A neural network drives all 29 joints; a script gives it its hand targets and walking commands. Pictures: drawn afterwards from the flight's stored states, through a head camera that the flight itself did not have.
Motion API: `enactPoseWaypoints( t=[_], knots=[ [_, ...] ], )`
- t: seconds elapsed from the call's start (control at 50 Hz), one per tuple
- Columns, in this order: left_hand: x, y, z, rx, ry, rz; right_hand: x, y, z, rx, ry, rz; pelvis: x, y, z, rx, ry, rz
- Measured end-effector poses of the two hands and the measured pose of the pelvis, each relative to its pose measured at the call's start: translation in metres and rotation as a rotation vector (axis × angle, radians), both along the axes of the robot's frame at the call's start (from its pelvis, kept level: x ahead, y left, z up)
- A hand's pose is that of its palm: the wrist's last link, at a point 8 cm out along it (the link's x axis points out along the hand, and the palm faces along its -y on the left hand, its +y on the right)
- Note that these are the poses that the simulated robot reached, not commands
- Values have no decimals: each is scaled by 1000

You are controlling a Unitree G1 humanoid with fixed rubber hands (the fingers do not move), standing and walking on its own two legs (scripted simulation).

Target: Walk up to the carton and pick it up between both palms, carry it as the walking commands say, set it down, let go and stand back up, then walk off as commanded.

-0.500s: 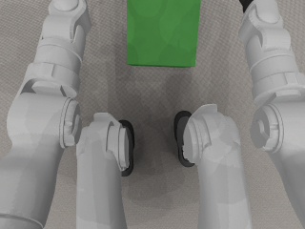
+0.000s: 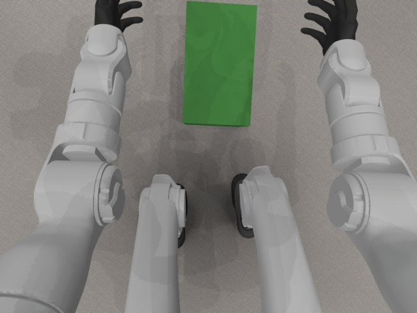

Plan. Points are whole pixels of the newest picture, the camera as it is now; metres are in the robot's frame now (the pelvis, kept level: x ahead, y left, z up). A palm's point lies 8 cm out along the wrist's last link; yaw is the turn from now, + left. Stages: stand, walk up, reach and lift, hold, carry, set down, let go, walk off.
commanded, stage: set down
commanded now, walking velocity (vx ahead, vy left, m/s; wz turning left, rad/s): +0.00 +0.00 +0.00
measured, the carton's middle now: (217, 72) +0.54 -0.04 -0.42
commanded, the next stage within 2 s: let go in 0.66 s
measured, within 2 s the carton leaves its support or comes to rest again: neither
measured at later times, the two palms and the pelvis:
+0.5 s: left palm out of the picture +0.54 +0.14 +0.04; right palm out of the picture +0.50 -0.22 +0.04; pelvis +0.02 +0.00 +0.14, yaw +0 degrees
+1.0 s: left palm out of the picture +0.45 +0.16 +0.09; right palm out of the picture +0.43 -0.23 +0.09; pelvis +0.06 -0.01 +0.21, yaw +0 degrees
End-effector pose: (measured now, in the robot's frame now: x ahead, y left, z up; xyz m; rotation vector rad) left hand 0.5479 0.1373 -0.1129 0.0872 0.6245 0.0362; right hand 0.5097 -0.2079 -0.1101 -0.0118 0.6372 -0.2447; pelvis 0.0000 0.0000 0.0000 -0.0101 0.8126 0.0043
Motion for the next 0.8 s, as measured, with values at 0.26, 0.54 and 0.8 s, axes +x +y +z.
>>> enactPoseWaypoints(
  t=[0.26,0.54,0.8],
  knots=[
    [-2,2,80,-1,-2,-10,-5,-10,81,2,-5,-2,10,0,72,-2,8,1],
    [-4,0,161,5,-1,-23,-8,-10,158,-3,-8,11,23,0,146,5,-31,-4],
    [-20,2,169,65,47,-3,-15,-5,171,-53,44,86,38,-3,182,3,-43,-5]
  ],
)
